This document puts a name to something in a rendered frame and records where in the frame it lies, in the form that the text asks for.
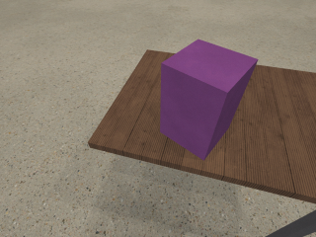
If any carton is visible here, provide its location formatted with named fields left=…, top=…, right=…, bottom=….
left=160, top=39, right=259, bottom=161

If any table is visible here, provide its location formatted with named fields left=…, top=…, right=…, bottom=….
left=88, top=49, right=316, bottom=237

